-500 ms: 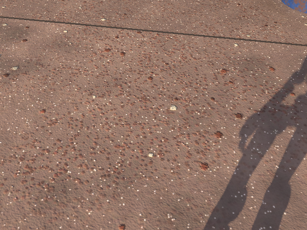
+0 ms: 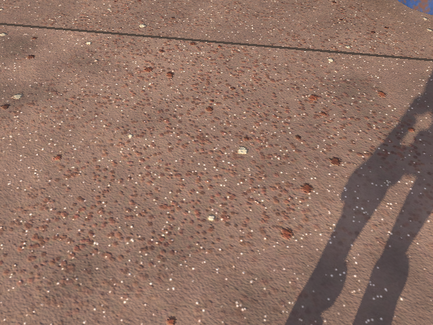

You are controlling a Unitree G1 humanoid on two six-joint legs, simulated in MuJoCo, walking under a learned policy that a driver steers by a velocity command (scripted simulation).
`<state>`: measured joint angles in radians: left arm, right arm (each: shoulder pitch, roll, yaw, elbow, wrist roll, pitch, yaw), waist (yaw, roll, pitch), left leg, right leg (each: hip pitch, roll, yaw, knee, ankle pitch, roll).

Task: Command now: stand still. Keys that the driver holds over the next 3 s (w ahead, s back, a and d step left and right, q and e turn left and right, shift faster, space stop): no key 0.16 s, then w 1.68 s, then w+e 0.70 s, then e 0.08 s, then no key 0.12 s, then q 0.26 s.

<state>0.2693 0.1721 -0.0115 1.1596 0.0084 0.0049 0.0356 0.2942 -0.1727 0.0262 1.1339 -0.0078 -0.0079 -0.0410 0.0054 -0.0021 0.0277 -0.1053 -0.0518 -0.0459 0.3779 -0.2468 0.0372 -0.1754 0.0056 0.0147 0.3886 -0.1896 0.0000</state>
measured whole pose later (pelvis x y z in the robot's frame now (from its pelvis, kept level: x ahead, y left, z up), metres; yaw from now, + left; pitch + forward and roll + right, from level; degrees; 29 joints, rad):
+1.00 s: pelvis +0.33 -0.02 -0.02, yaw -1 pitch -1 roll +1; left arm 0.40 0.17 0.02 1.08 0.01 -0.08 0.00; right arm 0.15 -0.21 -0.06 0.98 -0.02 -0.07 0.01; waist 0.02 -0.02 0.07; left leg -0.35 -0.08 0.14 0.54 -0.19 0.13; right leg -0.24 0.02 0.00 1.21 -0.35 -0.10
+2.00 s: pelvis +0.89 -0.04 -0.02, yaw -3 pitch +1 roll -1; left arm 0.50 0.16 0.03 1.09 0.02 -0.09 0.01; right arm -0.02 -0.17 -0.03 0.86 -0.03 -0.07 0.02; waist 0.08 0.01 0.06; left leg -0.46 0.02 0.07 0.51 -0.10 0.09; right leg 0.10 0.06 -0.03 0.32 -0.42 -0.05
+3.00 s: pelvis +1.31 -0.14 +0.00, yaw -23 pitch -1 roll -1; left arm 0.24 0.20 0.02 0.93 0.02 -0.04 0.03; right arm 0.24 -0.21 -0.04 0.89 -0.02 0.02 0.00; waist 0.00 0.05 0.07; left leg -0.48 0.04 0.02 0.76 -0.21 0.02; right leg -0.07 0.11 -0.10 0.31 -0.23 -0.12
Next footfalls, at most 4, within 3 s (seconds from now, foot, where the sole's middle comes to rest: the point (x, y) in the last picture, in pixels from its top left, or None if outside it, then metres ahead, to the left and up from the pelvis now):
0.90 left None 0.44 0.03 -0.78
1.44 right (265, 257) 0.76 -0.13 -0.78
2.00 left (214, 187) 1.06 0.04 -0.78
2.56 right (268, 146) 1.29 -0.18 -0.78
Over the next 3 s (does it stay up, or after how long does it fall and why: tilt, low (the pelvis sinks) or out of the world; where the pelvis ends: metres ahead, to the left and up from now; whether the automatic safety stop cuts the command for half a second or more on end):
stays up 1.31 -0.14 0.00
